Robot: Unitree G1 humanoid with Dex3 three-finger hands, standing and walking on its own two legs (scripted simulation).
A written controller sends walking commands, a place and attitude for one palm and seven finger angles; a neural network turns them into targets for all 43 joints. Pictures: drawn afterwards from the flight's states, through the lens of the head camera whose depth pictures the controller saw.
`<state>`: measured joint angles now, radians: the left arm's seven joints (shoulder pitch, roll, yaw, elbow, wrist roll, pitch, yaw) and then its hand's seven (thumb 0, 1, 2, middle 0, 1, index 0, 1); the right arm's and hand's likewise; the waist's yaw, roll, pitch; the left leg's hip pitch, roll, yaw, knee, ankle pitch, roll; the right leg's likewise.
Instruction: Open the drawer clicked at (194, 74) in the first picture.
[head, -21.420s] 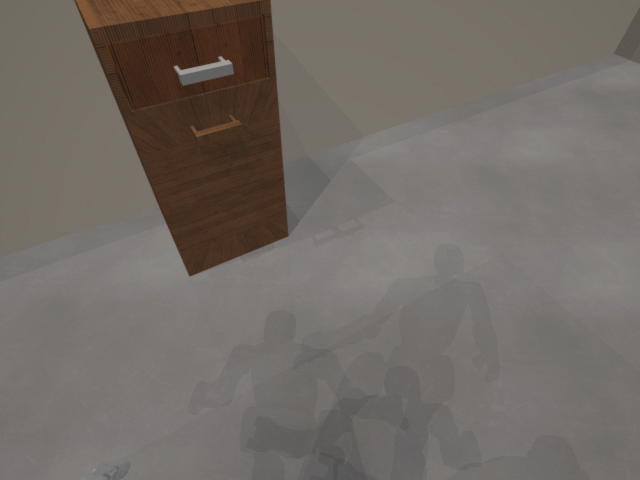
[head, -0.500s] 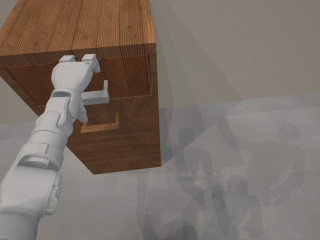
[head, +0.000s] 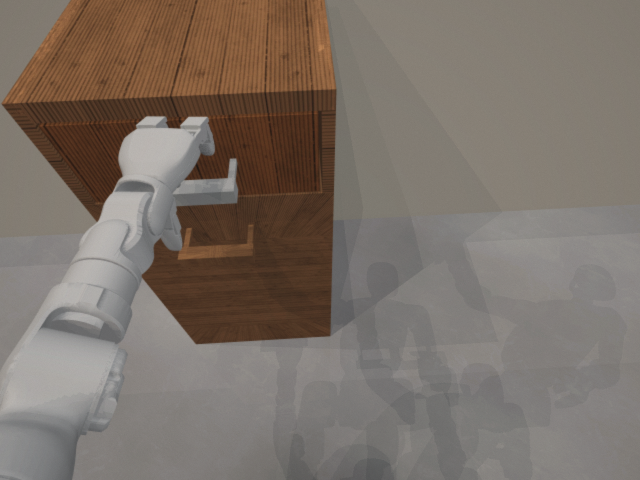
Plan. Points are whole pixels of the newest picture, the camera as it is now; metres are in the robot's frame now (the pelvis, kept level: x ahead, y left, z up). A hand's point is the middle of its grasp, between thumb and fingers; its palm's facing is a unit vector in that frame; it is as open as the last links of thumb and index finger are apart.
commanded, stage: move the hooked fingers above the handle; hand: left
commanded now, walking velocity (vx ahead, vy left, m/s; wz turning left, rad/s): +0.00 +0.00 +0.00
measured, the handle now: (192, 180) +0.53 +0.19 +0.03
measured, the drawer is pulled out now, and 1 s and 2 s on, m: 0.00 0.00 0.00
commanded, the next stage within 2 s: none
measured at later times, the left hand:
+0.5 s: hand (173, 190) +0.47 +0.19 +0.08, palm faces -0.04 +0.00 -1.00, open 13.8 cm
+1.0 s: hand (196, 178) +0.49 +0.17 +0.08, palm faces +0.00 -0.06 -1.00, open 13.8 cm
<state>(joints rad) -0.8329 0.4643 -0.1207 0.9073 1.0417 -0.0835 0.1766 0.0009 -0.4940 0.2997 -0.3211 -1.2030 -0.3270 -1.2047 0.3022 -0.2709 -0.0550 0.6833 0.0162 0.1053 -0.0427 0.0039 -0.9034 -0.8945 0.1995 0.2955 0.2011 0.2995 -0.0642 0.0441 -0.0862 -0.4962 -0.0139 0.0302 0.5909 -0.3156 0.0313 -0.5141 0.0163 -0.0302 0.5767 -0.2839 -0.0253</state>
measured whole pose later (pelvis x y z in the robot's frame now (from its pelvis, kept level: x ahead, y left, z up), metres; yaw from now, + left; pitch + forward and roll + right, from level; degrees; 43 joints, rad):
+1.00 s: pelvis +0.00 +0.00 +0.00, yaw -2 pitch +14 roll +0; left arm -0.81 0.45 -0.05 0.91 1.05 -0.11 0.18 0.00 -0.49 0.30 -0.32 -1.20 -0.33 -1.21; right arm 0.33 -0.26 -0.05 0.68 0.01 0.11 -0.04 0.00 -0.90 -0.89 0.20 0.30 0.20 0.30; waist -0.09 0.05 -0.10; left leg -0.51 0.00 0.06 0.60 -0.33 0.03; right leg -0.54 0.03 0.00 0.59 -0.28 -0.02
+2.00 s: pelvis +0.00 -0.01 +0.00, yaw -1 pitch +13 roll +0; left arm -0.83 0.42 -0.10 0.83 1.04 -0.15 0.24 0.00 -0.49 0.30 -0.32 -1.20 -0.32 -1.20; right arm 0.29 -0.28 -0.05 0.71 0.01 0.09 -0.06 0.01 -0.90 -0.89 0.20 0.30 0.20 0.30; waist -0.09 0.05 -0.09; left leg -0.50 0.00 0.04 0.61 -0.32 0.02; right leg -0.53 0.03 -0.02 0.60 -0.29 -0.03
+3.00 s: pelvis -0.02 +0.00 -0.01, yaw -2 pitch +15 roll +0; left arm -0.94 0.54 -0.09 1.16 1.07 0.01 0.14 0.00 -0.49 0.30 -0.32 -1.21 -0.28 -1.22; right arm 0.35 -0.25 0.00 0.68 0.03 0.10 -0.06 0.00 -0.90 -0.89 0.20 0.30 0.20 0.30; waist -0.14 0.05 -0.10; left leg -0.62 0.00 0.06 0.68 -0.33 0.04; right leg -0.65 0.03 0.00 0.65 -0.27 -0.02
